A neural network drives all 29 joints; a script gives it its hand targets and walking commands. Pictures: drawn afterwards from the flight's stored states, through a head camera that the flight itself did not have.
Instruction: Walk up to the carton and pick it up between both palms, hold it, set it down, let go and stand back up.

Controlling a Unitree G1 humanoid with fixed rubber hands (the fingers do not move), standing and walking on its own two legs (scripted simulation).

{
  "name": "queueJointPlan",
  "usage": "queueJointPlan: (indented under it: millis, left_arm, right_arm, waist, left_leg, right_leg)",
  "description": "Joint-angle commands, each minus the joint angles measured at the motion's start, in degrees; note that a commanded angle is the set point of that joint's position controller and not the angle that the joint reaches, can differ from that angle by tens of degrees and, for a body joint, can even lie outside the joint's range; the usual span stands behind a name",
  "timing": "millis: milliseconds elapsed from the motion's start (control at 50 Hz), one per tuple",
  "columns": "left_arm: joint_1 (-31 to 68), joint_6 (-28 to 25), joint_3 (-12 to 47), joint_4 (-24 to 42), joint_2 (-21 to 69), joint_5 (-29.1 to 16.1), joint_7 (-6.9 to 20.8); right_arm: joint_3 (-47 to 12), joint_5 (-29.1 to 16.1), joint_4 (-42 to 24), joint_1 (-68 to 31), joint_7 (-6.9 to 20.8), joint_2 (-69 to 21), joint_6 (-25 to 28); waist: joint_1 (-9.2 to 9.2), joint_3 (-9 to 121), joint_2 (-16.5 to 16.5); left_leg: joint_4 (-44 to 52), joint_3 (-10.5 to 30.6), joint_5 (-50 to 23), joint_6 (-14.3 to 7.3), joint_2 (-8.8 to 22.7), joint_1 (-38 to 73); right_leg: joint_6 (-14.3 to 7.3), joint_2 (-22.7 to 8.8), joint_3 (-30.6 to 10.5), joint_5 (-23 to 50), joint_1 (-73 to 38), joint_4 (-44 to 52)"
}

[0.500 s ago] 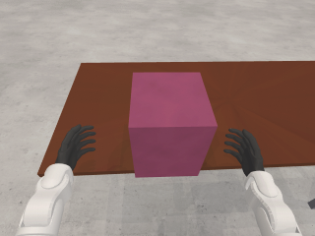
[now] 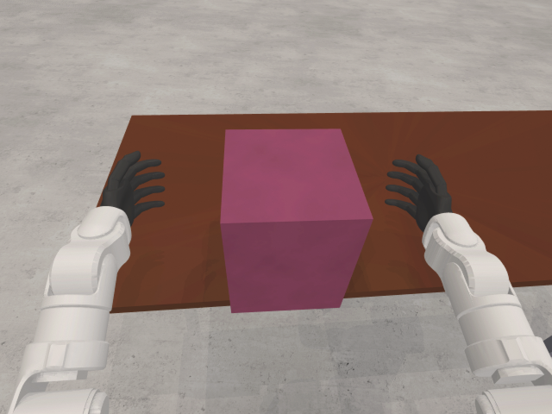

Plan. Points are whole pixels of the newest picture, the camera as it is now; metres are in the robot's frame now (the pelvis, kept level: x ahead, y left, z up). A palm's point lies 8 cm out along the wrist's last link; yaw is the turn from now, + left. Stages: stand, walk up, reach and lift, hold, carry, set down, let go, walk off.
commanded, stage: reach and lift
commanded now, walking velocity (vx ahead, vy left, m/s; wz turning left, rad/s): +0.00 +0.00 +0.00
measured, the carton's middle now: (285, 222) +0.44 -0.01 +0.02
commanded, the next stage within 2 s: none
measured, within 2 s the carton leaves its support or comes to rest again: neither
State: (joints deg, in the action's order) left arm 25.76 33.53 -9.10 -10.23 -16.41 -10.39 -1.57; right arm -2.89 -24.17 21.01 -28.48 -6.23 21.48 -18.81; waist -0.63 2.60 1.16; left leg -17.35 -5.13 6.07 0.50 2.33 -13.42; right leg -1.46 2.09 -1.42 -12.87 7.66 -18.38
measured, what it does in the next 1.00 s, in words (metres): stands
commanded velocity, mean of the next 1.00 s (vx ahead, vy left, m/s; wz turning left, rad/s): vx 0.00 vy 0.00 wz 0.00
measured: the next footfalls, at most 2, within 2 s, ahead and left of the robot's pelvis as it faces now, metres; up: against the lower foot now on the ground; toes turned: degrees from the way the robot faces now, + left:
none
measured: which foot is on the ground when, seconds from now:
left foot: down 0.00-1.00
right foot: down 0.00-1.00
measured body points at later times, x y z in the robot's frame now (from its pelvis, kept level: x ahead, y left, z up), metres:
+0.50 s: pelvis +0.00 +0.00 +0.00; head +0.01 +0.01 +0.45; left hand +0.43 +0.22 +0.18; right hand +0.44 -0.21 +0.19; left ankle +0.03 +0.13 -0.75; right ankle -0.04 -0.10 -0.75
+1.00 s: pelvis -0.01 +0.00 -0.01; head +0.03 +0.01 +0.44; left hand +0.41 +0.21 +0.08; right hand +0.44 -0.18 +0.09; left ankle +0.03 +0.13 -0.75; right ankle -0.04 -0.10 -0.75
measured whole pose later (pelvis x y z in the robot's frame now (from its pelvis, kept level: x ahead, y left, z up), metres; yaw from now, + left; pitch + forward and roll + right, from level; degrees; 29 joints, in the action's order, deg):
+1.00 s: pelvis -0.01 +0.00 -0.01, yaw +2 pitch +12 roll -1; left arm 44.1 3.2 -3.1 -54.4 -13.2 -9.5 -4.4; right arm -0.4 -16.5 60.0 -47.6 -3.2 15.2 -1.1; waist 0.6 9.5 -0.5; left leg -23.6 -2.5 6.3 0.6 3.4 -29.6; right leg -1.5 3.2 1.0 -12.3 21.7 -21.5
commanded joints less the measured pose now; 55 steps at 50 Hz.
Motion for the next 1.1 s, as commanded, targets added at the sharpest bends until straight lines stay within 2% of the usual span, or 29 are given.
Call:
queueJointPlan:
  millis: [0,20,60,80,100,120,160,180,220,260,300,320,360,420,440,460,480,500,520,540,600,680,760,840,900,960,1040,1080]
  left_arm:
    - [27.7,-1.9,-1.5,8.2,-8.8,-0.4,-1.0]
    - [28.4,-1.9,-1.7,7.5,-8.9,0.0,-1.1]
    - [30.1,-1.4,-1.7,7.7,-9.8,-0.3,-1.4]
    - [31.5,-1.4,-1.5,6.8,-10.2,-1.4,-1.5]
    - [31.4,-1.4,-1.0,6.8,-10.0,-1.1,-1.6]
    - [32.4,-1.1,-1.7,6.7,-10.7,-1.2,-1.7]
    - [34.4,-0.4,-2.6,3.5,-11.1,-1.0,-1.5]
    - [36.4,-0.4,-2.2,1.6,-11.9,-0.9,-1.2]
    - [38.7,-1.1,-1.5,-2.7,-12.2,-2.0,-1.0]
    - [40.6,-2.2,-0.9,-6.7,-12.3,-1.2,-1.3]
    - [43.8,-3.6,0.3,-10.0,-13.1,-0.8,-1.4]
    - [45.7,-4.6,1.0,-10.0,-12.9,-1.3,-1.6]
    - [49.4,-5.5,1.8,-11.0,-13.0,-1.8,-2.1]
    - [51.7,-6.3,3.0,-16.4,-14.1,-2.8,-1.9]
    - [50.6,-6.5,3.1,-18.4,-13.0,-2.4,-1.8]
    - [51.2,-6.7,2.4,-19.8,-13.7,-1.7,-1.5]
    - [51.9,-7.0,2.7,-20.4,-13.8,-1.9,-1.3]
    - [52.2,-7.6,2.7,-21.7,-13.5,-1.6,-1.2]
    - [52.6,-8.2,3.3,-23.9,-13.0,-1.6,-1.0]
    - [48.4,-9.3,2.9,-20.5,-10.7,-0.6,-1.2]
    - [43.2,-10.8,2.5,-24.1,-9.6,1.9,-0.1]
    - [41.4,-16.8,2.8,-24.9,-7.7,2.9,0.4]
    - [47.0,-24.3,3.7,-22.1,-6.7,2.0,-1.4]
    - [49.7,-29.3,4.8,-23.2,-5.5,0.6,-2.9]
    - [49.3,-33.0,4.8,-28.9,-4.7,0.5,-3.2]
    - [48.1,-37.0,4.2,-37.6,-4.0,1.6,-2.7]
    - [47.8,-42.6,4.4,-49.2,-3.6,2.4,-1.7]
    - [49.4,-45.0,5.3,-52.8,-3.7,1.7,-1.7]
  right_arm:
    - [5.0,-0.8,-4.5,-26.5,0.6,9.8,1.8]
    - [5.1,-0.9,-2.6,-27.0,1.0,10.2,1.6]
    - [3.8,-1.9,-1.3,-28.9,1.6,10.8,1.3]
    - [3.7,-2.4,-1.8,-31.0,1.8,11.9,1.4]
    - [4.2,-2.3,-1.7,-31.1,1.8,12.0,1.6]
    - [3.8,-2.9,-3.0,-33.0,1.7,12.8,1.8]
    - [4.5,-2.7,0.9,-35.3,1.6,13.3,1.3]
    - [3.9,-2.7,2.4,-37.0,1.6,13.1,1.0]
    - [2.7,-3.5,3.3,-40.7,1.9,12.6,0.9]
    - [2.2,-3.3,8.2,-41.9,2.3,12.0,1.1]
    - [1.8,-3.3,12.2,-43.6,2.6,11.3,1.0]
    - [1.6,-3.4,11.4,-45.4,2.9,11.4,1.4]
    - [3.0,-3.0,14.3,-47.8,3.2,13.4,2.0]
    - [1.1,-3.7,19.2,-50.1,3.2,12.7,2.0]
    - [1.1,-3.4,20.3,-49.9,3.2,12.4,2.3]
    - [0.9,-3.2,22.4,-50.4,3.5,12.8,2.2]
    - [0.0,-2.9,21.4,-51.6,3.2,12.2,2.6]
    - [0.7,-2.9,22.4,-51.9,3.2,12.1,2.9]
    - [0.0,-2.7,25.2,-52.5,3.0,11.1,2.9]
    - [-1.8,-4.0,25.5,-49.7,3.6,10.5,4.0]
    - [-2.2,-2.6,27.6,-45.6,3.7,9.7,5.9]
    - [0.2,0.5,26.1,-42.4,3.3,6.9,10.4]
    - [4.0,4.0,22.4,-44.9,3.2,5.5,15.5]
    - [5.6,6.5,22.9,-46.3,3.3,5.1,18.7]
    - [5.5,8.0,26.4,-46.1,3.0,4.3,20.7]
    - [4.5,8.4,32.0,-45.6,2.6,3.2,22.7]
    - [2.3,7.0,39.4,-45.7,2.1,2.1,26.2]
    - [1.4,5.8,41.3,-46.8,2.0,2.0,27.6]
  waist:
    - [-0.63,20.9,-2.0]
    - [-0.62,21.5,-2.9]
    - [0.32,26.3,-1.5]
    - [-0.01,28.0,-1.1]
    - [-0.62,28.4,-2.1]
    - [0.03,29.8,-1.2]
    - [-0.4,29.3,-1.3]
    - [-0.05,28.0,0.6]
    - [0.05,27.3,1.0]
    - [0.73,26.6,-0.3]
    - [0.54,26.1,-0.8]
    - [0.58,28.7,-1.2]
    - [0.37,31.2,-3.1]
    - [0.07,30.8,-1.9]
    - [-0.35,31.2,-1.7]
    - [0.4,30.7,-1.1]
    - [0.31,29.9,-0.4]
    - [-0.12,29.6,-1.0]
    - [0.24,28.8,-0.1]
    - [1.3,31.2,-0.6]
    - [-0.05,28.3,-0.4]
    - [0.12,26.4,-1.1]
    - [0.59,31.6,-4.1]
    - [0.04,39.1,-4.4]
    - [-0.2,42.0,-2.9]
    - [0.03,40.9,-1.0]
    - [0.16,37.4,0.4]
    - [0.15,36.9,0.2]
  left_leg:
    - [-3.7,4.4,-10.4,-0.5,-0.6,23.3]
    - [-3.7,4.7,-10.5,-0.2,-0.4,24.4]
    - [-4.1,4.5,-14.4,-0.7,-0.4,25.6]
    - [-4.8,5.1,-14.9,-0.9,-0.1,26.7]
    - [-5.1,5.1,-15.8,-0.5,-0.3,26.7]
    - [-5.4,4.9,-16.3,-0.5,-0.2,26.0]
    - [-5.8,4.8,-17.5,-0.2,-0.4,26.2]
    - [-5.3,4.8,-15.0,-0.9,-0.6,24.6]
    - [-4.4,4.6,-12.7,-2.1,-0.7,21.4]
    - [-4.3,4.8,-10.1,-2.1,-0.3,19.4]
    - [-4.0,4.5,-8.4,-2.1,-0.4,19.0]
    - [-4.0,4.9,-9.7,-2.0,-0.1,18.8]
    - [-5.5,5.1,-12.1,-0.9,-0.2,21.9]
    - [-6.1,5.5,-13.7,-1.2,-0.1,22.3]
    - [-6.2,5.4,-14.6,-1.3,-0.2,22.3]
    - [-5.9,5.4,-13.9,-1.2,-0.1,21.5]
    - [-5.7,5.3,-12.8,-1.3,-0.3,20.7]
    - [-5.6,5.1,-13.0,-1.0,-0.4,19.8]
    - [-5.5,5.1,-13.5,-1.3,-0.5,19.5]
    - [-6.3,5.8,-17.2,-1.3,-1.0,21.1]
    - [-6.5,5.3,-18.5,-1.0,-1.1,22.8]
    - [-6.0,5.0,-16.5,-0.5,-1.3,20.4]
    - [-7.6,5.0,-16.6,0.9,-0.8,22.3]
    - [-9.8,5.1,-17.2,1.2,-0.2,23.1]
    - [-11.2,5.3,-16.8,0.9,-0.1,20.7]
    - [-12.1,5.4,-15.5,0.5,-0.2,15.8]
    - [-12.7,5.6,-13.5,0.1,-0.4,8.8]
    - [-13.0,5.7,-12.7,0.2,-0.3,6.9]
  right_leg:
    - [4.0,-0.5,0.6,20.4,10.6,2.1]
    - [3.9,-0.3,0.7,19.7,10.7,2.1]
    - [4.1,0.0,0.8,23.4,10.3,2.0]
    - [4.1,0.1,0.9,25.3,9.9,1.3]
    - [4.1,0.0,0.6,26.5,9.5,1.3]
    - [4.3,0.2,0.9,27.1,8.7,1.3]
    - [4.4,0.5,1.1,28.8,9.0,0.9]
    - [4.8,0.4,1.2,27.7,8.6,1.2]
    - [5.0,-0.2,0.5,27.5,8.0,0.9]
    - [4.9,-0.6,0.2,24.8,8.6,0.6]
    - [5.0,-0.6,0.0,22.3,9.2,1.3]
    - [4.7,-0.8,0.0,23.1,9.2,1.0]
    - [4.5,-0.1,1.0,22.6,11.7,1.0]
    - [4.3,0.2,0.8,24.6,11.6,1.5]
    - [4.7,0.3,1.1,25.9,11.0,1.2]
    - [4.9,0.1,1.1,26.1,10.5,1.4]
    - [5.1,0.0,0.6,26.8,9.3,1.6]
    - [5.1,0.1,0.9,26.8,9.0,1.2]
    - [5.3,0.1,0.7,27.9,8.8,1.3]
    - [5.9,0.6,2.0,29.1,7.8,0.6]
    - [6.0,0.8,2.1,29.6,8.7,1.3]
    - [5.7,0.7,2.5,24.9,9.7,1.5]
    - [4.8,1.0,3.7,20.7,14.9,1.4]
    - [4.4,1.0,4.1,20.4,18.5,0.4]
    - [4.6,0.7,3.8,21.8,19.2,-0.9]
    - [5.1,0.2,3.1,23.2,18.5,-2.5]
    - [5.2,-0.6,2.2,23.2,18.6,-4.4]
    - [5.1,-0.9,2.1,22.3,19.6,-5.0]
